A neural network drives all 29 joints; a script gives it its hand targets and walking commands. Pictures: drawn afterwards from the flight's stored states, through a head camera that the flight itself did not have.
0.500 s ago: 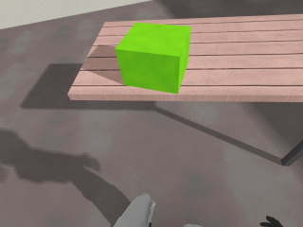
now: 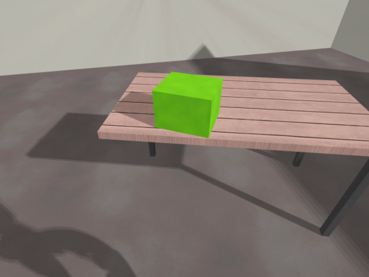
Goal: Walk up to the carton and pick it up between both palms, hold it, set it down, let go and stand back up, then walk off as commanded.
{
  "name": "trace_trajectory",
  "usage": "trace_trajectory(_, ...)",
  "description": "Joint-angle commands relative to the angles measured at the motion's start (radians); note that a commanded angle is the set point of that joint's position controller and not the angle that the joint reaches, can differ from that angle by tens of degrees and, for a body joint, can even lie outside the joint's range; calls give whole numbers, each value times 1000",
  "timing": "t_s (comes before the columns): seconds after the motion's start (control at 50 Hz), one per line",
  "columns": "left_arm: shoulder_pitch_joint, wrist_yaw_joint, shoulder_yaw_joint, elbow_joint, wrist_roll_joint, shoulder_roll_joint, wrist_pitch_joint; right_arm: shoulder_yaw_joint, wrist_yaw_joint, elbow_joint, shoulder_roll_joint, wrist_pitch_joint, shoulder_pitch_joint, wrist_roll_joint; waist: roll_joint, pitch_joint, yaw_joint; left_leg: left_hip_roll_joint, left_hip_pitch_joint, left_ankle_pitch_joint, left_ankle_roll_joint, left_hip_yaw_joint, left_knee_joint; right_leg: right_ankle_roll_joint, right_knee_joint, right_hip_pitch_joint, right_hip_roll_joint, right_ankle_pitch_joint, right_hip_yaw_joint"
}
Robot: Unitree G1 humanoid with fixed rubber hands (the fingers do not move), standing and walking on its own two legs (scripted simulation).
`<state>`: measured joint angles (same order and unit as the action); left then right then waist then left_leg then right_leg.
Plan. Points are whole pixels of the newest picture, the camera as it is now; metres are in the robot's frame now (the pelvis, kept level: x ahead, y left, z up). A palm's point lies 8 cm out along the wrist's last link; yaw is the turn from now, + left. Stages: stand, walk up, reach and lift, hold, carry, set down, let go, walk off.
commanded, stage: walk off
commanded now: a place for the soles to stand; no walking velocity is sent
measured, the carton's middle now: (189, 103) +0.85 -0.01 +0.00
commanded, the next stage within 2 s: none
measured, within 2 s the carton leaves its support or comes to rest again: neither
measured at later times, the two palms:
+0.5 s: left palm out of the picture +0.04 +0.29 -0.06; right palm out of the picture +0.13 -0.36 -0.12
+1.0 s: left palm (42, 266) +0.23 +0.37 -0.11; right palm (300, 254) +0.25 -0.28 -0.10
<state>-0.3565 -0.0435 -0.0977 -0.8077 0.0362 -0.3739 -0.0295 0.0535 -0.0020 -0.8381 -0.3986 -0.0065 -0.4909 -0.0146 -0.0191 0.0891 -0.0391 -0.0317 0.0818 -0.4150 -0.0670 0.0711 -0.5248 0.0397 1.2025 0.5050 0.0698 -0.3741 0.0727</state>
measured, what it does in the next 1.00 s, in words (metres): walks ahead: right foot, then left foot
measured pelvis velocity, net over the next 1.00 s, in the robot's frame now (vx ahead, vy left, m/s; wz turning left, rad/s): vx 0.17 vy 0.04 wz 0.01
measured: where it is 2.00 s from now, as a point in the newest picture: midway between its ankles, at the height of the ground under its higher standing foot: outside the picture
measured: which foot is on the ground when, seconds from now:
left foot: down 0.00-0.18, up 0.20-0.64, down 0.66-1.00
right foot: up 0.00-0.16, down 0.18-0.70, up 0.72-1.00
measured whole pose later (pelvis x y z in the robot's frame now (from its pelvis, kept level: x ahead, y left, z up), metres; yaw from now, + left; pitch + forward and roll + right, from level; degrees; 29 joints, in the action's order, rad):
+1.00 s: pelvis +0.17 +0.04 -0.01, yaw +1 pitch -2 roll -1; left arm -0.29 0.03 -0.07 -0.82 0.01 -0.43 0.05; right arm 0.05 -0.04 -0.82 -0.40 -0.01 -0.24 -0.01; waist -0.02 -0.14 0.00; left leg -0.02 0.28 -0.37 -0.01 0.06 -0.69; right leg -0.01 0.73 0.39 0.01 -0.28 0.08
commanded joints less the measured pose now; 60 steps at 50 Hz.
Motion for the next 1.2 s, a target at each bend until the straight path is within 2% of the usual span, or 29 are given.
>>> trace_trajectory(0.0, 67, 7, -71, 108, -11, -227, 65, 64, -10, 108, -288, 56, 74, -29, 155, -272, 1, 166, 96, -132, -120, 246, 260, -81, -359, 48, -84, -57, -52)
trace_trajectory(0.06, -16, 19, -65, 80, -11, -207, 85, 63, -27, 121, -294, 46, 139, -23, 213, -183, 37, 195, 214, -145, -150, 231, 185, -43, -523, -193, -96, -47, -102)
trace_trajectory(0.08, -103, 28, -69, 54, -15, -202, 95, 55, -30, 132, -270, 38, 164, -23, 175, -144, 76, 155, 262, -78, -128, 172, 54, -41, -646, -331, -71, -1, -111)
trace_trajectory(0.1, -201, 42, -81, 24, -18, -212, 105, 44, -31, 131, -224, 27, 156, -27, 52, -105, 119, 86, 320, 4, -91, 95, -177, -61, -756, -471, -62, -1, -64)
trace_trajectory(0.12, -294, 56, -96, 13, -14, -263, 115, 33, -29, 142, -181, 19, 158, -29, -87, -101, 160, 38, 445, 85, -46, 31, -422, -64, -816, -581, -144, -47, 108)
trace_trajectory(0.14, -321, 72, -105, 27, -8, -325, 125, 17, -27, 166, -134, 17, 167, -28, -196, -132, 151, -34, 644, -37, 4, 35, -552, -27, -865, -646, -314, -15, 437)
trace_trajectory(0.16, -247, 80, -98, 48, -14, -345, 129, 20, -22, 163, -146, 18, 134, -25, -117, -165, 92, -5, 693, -15, 28, 57, -591, 7, -894, -597, -401, 74, 570)
trace_trajectory(0.18, -200, 82, -98, 59, -17, -374, 129, 33, -21, 167, -206, 20, 163, -25, -42, -175, 86, 19, 679, -12, 25, 92, -636, 89, -937, -503, -438, 16, 660)
trace_trajectory(0.24, -97, 83, -74, 68, -18, -324, 133, 45, -32, 134, -235, 22, 185, -18, -61, -254, 50, 76, 581, 57, 30, 74, -568, 66, -950, -314, -334, -24, 442)
trace_trajectory(0.28, -105, 85, -68, 64, -25, -305, 137, 48, -39, 126, -231, 15, 184, -21, -101, -232, 52, 72, 586, 105, 36, 39, -513, 77, -929, -347, -308, 101, 359)
trace_trajectory(0.44, -131, 92, -62, 36, -17, -336, 131, 55, -65, 101, -228, -21, 288, -42, -100, -240, 52, 99, 568, 199, 34, 1, -436, 108, -912, -271, -294, -29, 303)
trace_trajectory(0.48, -126, 91, -59, 35, -15, -336, 129, 51, -62, 101, -216, -18, 302, -37, -113, -242, 54, 105, 532, 178, 29, -6, -381, 114, -860, -274, -296, 111, 278)
trace_trajectory(0.54, -127, 96, -58, 39, -11, -352, 128, 45, -58, 118, -201, -2, 304, -33, -149, -193, 57, 99, 456, 124, 5, -28, -233, 112, -714, -362, -304, 555, 209)
trace_trajectory(0.58, -85, 98, -49, 54, -7, -347, 122, 49, -55, 103, -196, 10, 220, -27, -151, -144, 13, 107, 278, 167, -16, -36, -58, 98, -595, -331, -281, 710, 134)
trace_trajectory(0.62, -57, 99, -17, 59, -7, -266, 122, 84, -39, 48, -253, 32, 13, -34, 59, 2, -101, 93, -129, 292, -20, 36, 54, 38, -200, -129, -191, 551, 65)
trace_trajectory(0.64, -80, 99, -3, 54, -13, -203, 124, 90, -29, 55, -275, 37, 16, -35, 183, 8, -69, 175, -232, 517, -14, 141, -14, 9, -126, 22, -125, 90, 72)
trace_trajectory(0.66, -122, 99, 2, 57, -23, -171, 110, 96, -26, 69, -321, 31, 57, -37, 272, 29, -22, 339, -216, 557, -76, 360, 10, 0, -68, 105, -45, -233, 24)
trace_trajectory(0.68, -86, 104, -12, 60, -27, -216, 100, 96, -29, 70, -351, 27, 122, -24, 246, 13, -14, 394, -93, 331, -182, 503, 116, 10, -8, 109, -17, -315, 18)
trace_trajectory(0.7, -49, 102, -14, 60, -25, -252, 101, 91, -30, 75, -341, 24, 182, -24, 202, -62, -1, 380, 60, 137, -216, 511, 164, 5, -6, 63, -37, -305, 36)
trace_trajectory(0.72, -45, 94, -19, 47, -31, -268, 101, 76, -28, 88, -305, 26, 225, -27, 178, -147, 19, 316, 146, 134, -187, 399, 159, -3, -66, 26, -68, -234, 31)
trace_trajectory(0.78, -77, 80, -14, 20, -51, -208, 92, 60, -12, 85, -227, 36, 244, -20, 210, -195, 46, 215, 134, 549, -98, 171, 82, -26, -219, -17, -61, -79, -5)
trace_trajectory(0.82, -55, 87, -3, 15, -58, -192, 87, 50, -6, 91, -200, 36, 263, -16, 213, -173, 49, 205, 128, 852, -66, 112, 29, -32, -334, -73, -58, -11, -24)
trace_trajectory(0.86, -29, 91, -6, 16, -61, -192, 81, 57, -4, 90, -209, 30, 262, -19, 240, -168, 47, 227, 140, 899, -72, 117, 7, -23, -414, -100, -54, 20, -61)
trace_trajectory(0.92, -41, 94, -19, 3, -49, -209, 76, 69, -3, 99, -236, 8, 313, -13, 237, -130, 74, 226, 174, 786, -76, 105, -64, -8, -542, -205, -50, 142, -93)
trace_trajectory(0.96, -40, 96, -33, 8, -39, -244, 78, 75, 2, 94, -234, -2, 304, -2, 148, -76, 77, 163, 173, 643, -31, 65, -149, 12, -635, -290, -80, 456, -29)
trace_trajectory(1.0, -44, 95, -50, 28, -29, -298, 75, 73, 7, 89, -211, -13, 284, 15, -27, -10, 83, 56, 252, 381, 6, -5, -353, 92, -675, -374, -218, 652, 209)
trace_trajectory(1.04, 44, 88, -46, 68, -12, -320, 72, 74, 18, 75, -201, -28, 231, 16, -165, -56, 33, -9, 297, -228, 37, -23, -492, 233, -714, -279, -392, 720, 429)
trace_trajectory(1.1, 98, 87, -29, 84, -6, -288, 67, 68, 16, 61, -204, -24, 243, 17, -193, -78, 27, 18, 292, -185, 26, -24, -432, 209, -685, -234, -347, 789, 356)
trace_trajectory(1.18, 138, 81, -18, 85, -18, -271, 45, 67, 12, 26, -188, -5, 197, 16, -159, -43, 1, 14, 153, 138, 24, -43, -21, 106, -547, -244, -227, 765, 227)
